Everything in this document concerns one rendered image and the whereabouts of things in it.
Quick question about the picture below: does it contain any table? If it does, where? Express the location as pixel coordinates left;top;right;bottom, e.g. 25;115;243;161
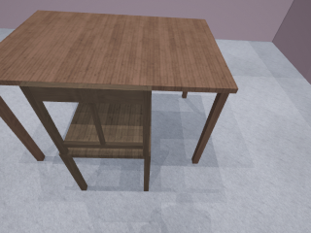
0;10;239;164

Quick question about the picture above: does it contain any chair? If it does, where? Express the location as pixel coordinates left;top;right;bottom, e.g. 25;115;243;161
19;81;152;191

